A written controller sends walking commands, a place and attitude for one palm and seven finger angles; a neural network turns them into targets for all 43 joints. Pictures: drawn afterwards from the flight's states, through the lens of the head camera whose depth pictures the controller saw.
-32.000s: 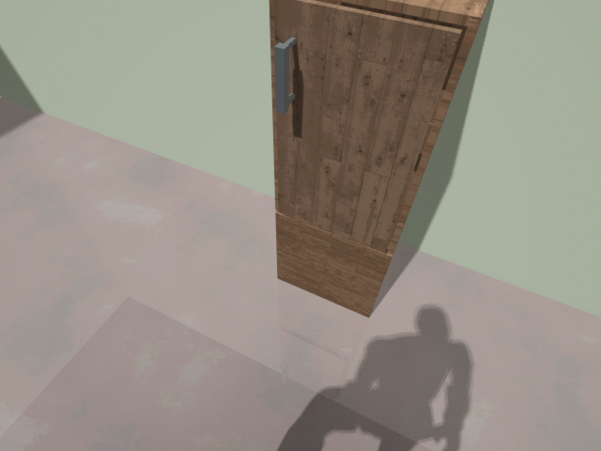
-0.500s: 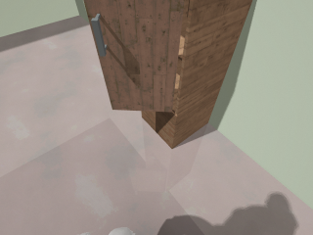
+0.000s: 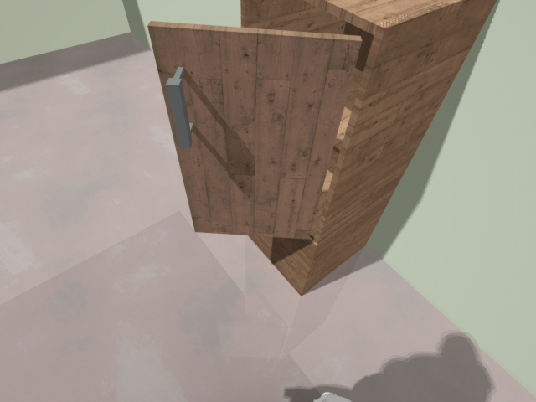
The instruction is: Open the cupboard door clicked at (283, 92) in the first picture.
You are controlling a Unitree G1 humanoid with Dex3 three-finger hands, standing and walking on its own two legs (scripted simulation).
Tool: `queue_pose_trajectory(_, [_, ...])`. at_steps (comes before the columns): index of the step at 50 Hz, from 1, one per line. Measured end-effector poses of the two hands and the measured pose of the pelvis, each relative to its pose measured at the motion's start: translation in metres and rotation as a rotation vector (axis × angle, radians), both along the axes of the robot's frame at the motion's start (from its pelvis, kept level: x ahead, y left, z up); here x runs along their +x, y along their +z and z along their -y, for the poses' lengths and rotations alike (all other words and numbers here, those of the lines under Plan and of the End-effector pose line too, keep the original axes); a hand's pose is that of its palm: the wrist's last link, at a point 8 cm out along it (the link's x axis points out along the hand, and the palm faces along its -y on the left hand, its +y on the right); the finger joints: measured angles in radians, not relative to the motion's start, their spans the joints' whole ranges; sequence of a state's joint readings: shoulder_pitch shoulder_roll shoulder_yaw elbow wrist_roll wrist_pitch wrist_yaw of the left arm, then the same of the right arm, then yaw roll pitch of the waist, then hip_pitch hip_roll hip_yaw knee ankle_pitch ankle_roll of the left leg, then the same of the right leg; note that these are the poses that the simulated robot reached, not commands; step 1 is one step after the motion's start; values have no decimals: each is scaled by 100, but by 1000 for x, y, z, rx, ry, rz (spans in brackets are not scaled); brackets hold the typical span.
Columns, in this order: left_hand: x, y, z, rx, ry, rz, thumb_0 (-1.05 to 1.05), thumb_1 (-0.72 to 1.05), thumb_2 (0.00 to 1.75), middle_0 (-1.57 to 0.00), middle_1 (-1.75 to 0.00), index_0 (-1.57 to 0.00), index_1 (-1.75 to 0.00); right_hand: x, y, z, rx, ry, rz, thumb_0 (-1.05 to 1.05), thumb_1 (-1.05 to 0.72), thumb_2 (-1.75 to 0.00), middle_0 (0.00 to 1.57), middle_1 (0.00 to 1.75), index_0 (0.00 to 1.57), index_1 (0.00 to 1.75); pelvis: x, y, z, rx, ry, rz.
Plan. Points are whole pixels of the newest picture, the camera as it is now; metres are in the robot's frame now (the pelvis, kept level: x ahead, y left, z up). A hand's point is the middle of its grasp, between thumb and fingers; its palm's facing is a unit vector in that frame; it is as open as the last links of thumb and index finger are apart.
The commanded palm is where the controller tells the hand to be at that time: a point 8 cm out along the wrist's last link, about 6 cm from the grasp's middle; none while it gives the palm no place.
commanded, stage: come to a stop and stand still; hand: left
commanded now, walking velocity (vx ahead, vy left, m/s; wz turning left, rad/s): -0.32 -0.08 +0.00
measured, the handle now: (182, 109) +0.57 +0.20 +0.11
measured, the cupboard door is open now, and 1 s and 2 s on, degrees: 49 49 49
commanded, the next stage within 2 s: look again from close up in 1.12 s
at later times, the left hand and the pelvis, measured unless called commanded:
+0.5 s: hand out of the picture +0.09 +0.18 -0.19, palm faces +0.08 -0.98 -0.16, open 7.4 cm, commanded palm none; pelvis +0.02 +0.00 -0.01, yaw +2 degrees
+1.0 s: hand out of the picture -0.03 +0.14 -0.18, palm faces +0.03 -0.99 -0.16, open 7.4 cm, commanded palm none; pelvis -0.02 -0.02 +0.00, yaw +1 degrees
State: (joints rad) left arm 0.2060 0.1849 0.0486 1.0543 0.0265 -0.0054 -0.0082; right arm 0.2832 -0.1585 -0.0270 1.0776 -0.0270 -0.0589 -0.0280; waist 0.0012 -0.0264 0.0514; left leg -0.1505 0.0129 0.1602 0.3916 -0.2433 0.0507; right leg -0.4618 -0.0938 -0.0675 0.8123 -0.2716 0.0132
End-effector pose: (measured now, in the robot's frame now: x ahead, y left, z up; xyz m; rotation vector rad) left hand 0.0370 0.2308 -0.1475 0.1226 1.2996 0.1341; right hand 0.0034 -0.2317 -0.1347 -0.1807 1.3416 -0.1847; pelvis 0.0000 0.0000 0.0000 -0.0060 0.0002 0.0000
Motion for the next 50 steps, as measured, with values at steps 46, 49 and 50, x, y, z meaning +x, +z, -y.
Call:
queue_pose_trajectory(46, [-59, 0, 30, 10, 19, -94, 1, 91, 90, -20, -30, -19, -30, -17, -13, 12, 45, -14, -46, 0, -92, -90, 20, 30, 20, 30, -16, -2, 16, 12, 13, 28])
queue_pose_trajectory(49, [-65, -2, 35, -1, 16, -111, 1, 92, 90, -20, -30, -20, -30, -36, -12, 11, 45, -26, -91, 0, -92, -90, 20, 30, 20, 30, -18, -1, 18, 11, 14, 27])
queue_pose_trajectory(50, [-67, -3, 37, -5, 16, -116, 1, 92, 90, -20, -30, -20, -30, -42, -11, 11, 46, -30, -105, 0, -91, -90, 20, 30, 20, 30, -19, -1, 18, 11, 14, 26])
